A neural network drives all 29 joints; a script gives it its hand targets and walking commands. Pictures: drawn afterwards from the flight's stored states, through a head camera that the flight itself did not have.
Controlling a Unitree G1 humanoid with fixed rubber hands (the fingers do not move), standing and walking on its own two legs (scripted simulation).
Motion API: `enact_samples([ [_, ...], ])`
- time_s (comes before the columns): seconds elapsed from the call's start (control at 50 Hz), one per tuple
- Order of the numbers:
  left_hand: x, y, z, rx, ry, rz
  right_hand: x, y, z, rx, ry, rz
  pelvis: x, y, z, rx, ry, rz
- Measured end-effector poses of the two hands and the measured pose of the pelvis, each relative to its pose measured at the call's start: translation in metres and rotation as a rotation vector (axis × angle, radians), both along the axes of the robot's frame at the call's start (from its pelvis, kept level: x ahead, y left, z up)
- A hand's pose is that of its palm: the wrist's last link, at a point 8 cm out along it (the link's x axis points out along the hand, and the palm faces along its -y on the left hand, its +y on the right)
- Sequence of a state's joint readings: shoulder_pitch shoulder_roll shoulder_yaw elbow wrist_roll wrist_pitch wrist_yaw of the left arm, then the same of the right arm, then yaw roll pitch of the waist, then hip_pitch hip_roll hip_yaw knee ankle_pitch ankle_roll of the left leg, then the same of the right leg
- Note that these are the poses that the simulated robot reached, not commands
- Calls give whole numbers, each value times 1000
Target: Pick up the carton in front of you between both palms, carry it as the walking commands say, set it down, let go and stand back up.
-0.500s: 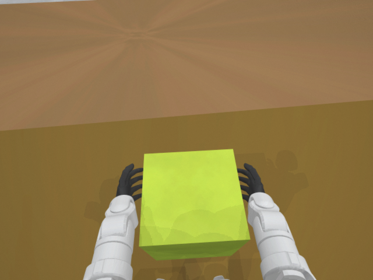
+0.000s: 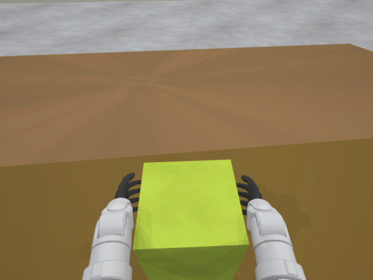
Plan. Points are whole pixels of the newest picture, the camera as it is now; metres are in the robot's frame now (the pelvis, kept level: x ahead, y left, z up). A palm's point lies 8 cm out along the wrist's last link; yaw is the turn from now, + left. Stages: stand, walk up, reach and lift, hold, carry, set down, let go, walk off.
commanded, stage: reach and lift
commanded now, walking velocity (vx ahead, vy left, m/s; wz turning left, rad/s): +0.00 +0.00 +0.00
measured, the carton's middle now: (189, 224) +0.29 +0.00 -0.06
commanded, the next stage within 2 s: hold in 0.80 s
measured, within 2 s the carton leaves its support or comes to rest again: neither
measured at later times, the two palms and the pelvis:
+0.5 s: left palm (122, 197) +0.30 +0.15 +0.04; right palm (254, 199) +0.30 -0.15 +0.03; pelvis +0.01 +0.00 +0.01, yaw +0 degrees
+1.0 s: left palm (119, 194) +0.30 +0.15 +0.06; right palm (256, 196) +0.29 -0.15 +0.05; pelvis +0.01 +0.00 +0.01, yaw +0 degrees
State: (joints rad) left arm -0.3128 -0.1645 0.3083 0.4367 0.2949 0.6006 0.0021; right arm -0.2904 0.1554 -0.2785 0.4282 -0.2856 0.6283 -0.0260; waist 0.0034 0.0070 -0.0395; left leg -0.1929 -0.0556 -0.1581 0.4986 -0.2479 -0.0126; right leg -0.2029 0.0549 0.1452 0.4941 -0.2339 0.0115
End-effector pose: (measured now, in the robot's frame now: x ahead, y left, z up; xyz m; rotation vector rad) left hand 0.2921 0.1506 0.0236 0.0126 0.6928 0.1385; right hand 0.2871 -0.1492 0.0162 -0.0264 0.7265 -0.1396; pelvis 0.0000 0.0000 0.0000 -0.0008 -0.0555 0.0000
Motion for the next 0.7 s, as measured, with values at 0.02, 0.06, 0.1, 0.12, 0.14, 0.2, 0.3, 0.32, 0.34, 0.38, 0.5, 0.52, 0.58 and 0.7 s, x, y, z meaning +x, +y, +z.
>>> enact_samples([
  [0.02,-1,0,-1,0,1,0,0,0,0,-2,1,1,-2,0,0,0,-2,0],
  [0.06,-1,-1,-1,0,-1,0,-1,-1,0,-5,-1,2,-5,0,-1,-1,-3,-1],
  [0.1,-1,-1,0,1,-7,-1,0,-1,1,-5,-7,1,-7,-1,-1,-1,-3,-2],
  [0.12,0,-1,1,1,-10,-1,0,-1,2,-4,-10,1,-7,-1,-1,-1,-3,-2],
  [0.14,1,-1,2,1,-14,-1,1,-1,3,-4,-14,0,-8,-1,0,-1,-3,-3],
  [0.2,4,-1,6,0,-24,0,4,-1,7,-3,-24,-1,-8,-1,0,-1,-3,-3],
  [0.3,8,-1,11,-2,-33,2,9,-1,12,-2,-33,-1,-3,-1,2,0,-3,-4],
  [0.32,8,-1,12,-2,-33,3,9,-1,13,-1,-32,-1,-2,-1,2,0,-3,-4],
  [0.34,9,-1,12,-2,-32,3,10,-1,13,-1,-31,-1,-1,0,2,0,-4,-4],
  [0.38,9,0,12,-1,-28,2,10,0,13,0,-28,-1,2,0,3,0,-5,-3],
  [0.5,11,1,13,13,-17,-9,10,1,12,-14,-15,9,10,0,5,-1,-7,-1],
  [0.52,11,1,13,15,-16,-11,10,1,13,-16,-15,11,11,0,6,-1,-7,-1],
  [0.58,12,1,15,20,-18,-15,11,1,14,-20,-16,12,14,1,7,-1,-7,-1],
  [0.7,13,0,19,21,-24,-21,11,0,18,-27,-20,13,18,1,8,-1,-11,-1],
])
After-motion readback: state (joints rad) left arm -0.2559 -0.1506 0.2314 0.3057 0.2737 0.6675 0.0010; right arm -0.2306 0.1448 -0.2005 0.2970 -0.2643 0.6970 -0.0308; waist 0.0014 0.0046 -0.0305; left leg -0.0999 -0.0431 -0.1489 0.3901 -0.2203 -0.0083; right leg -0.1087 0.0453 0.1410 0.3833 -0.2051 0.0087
